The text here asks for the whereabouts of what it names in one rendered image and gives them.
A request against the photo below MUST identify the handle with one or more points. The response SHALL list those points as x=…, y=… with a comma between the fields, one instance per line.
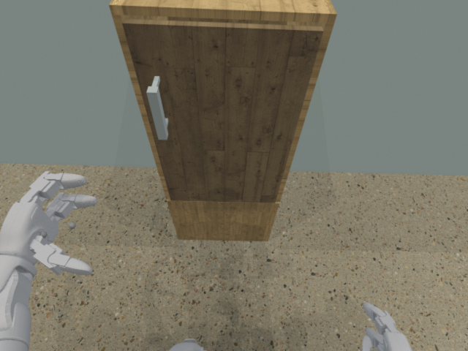
x=155, y=103

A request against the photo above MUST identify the robot right hand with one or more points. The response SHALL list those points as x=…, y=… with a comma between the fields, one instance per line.
x=392, y=339

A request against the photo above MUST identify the left robot forearm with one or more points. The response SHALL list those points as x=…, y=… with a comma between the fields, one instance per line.
x=16, y=275

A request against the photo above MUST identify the robot left hand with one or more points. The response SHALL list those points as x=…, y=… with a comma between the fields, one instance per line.
x=25, y=220

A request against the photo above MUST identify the cupboard door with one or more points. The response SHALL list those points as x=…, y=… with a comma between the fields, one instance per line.
x=232, y=93

